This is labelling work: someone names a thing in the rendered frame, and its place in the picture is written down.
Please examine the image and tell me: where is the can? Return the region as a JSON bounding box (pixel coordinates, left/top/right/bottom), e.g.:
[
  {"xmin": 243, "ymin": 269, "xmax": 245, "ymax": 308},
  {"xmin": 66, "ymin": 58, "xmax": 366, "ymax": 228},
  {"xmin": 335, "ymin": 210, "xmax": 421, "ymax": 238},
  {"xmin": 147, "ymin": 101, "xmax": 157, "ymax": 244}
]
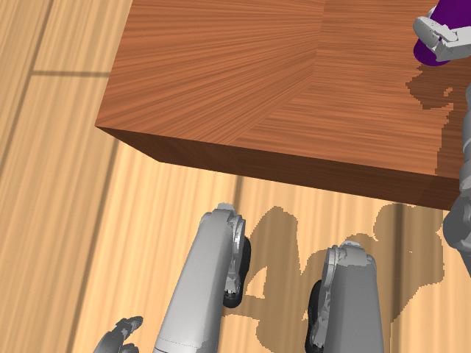
[{"xmin": 414, "ymin": 0, "xmax": 471, "ymax": 66}]

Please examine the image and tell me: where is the left robot hand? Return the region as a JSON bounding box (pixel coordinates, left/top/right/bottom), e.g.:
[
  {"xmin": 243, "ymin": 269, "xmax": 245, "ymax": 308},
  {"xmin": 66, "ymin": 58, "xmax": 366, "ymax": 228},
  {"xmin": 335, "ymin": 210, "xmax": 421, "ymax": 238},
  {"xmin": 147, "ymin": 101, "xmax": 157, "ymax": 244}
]
[{"xmin": 93, "ymin": 316, "xmax": 143, "ymax": 353}]

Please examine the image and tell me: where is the left robot foot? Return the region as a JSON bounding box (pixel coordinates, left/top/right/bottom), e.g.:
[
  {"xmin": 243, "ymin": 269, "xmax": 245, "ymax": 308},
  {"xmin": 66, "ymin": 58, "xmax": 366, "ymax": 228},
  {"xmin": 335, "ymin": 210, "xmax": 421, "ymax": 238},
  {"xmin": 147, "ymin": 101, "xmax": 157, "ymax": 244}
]
[{"xmin": 223, "ymin": 236, "xmax": 251, "ymax": 308}]

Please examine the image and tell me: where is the right robot foot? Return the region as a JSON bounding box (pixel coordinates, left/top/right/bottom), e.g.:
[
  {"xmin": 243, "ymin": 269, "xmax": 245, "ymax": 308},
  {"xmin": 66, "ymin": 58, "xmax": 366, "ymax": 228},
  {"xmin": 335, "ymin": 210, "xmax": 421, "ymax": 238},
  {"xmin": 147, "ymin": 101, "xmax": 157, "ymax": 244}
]
[{"xmin": 305, "ymin": 280, "xmax": 324, "ymax": 353}]

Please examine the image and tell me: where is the right robot hand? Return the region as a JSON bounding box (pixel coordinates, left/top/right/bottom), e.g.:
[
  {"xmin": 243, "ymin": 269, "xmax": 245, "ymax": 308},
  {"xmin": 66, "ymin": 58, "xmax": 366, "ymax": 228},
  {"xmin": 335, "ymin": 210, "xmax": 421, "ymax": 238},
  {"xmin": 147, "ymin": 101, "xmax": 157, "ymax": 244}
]
[{"xmin": 413, "ymin": 5, "xmax": 471, "ymax": 62}]

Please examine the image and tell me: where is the right robot arm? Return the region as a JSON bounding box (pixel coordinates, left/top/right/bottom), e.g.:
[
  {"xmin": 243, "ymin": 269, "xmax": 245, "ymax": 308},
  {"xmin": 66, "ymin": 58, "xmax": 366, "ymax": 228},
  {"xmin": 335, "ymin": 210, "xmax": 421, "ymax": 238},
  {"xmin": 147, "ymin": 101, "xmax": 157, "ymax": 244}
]
[{"xmin": 442, "ymin": 83, "xmax": 471, "ymax": 277}]

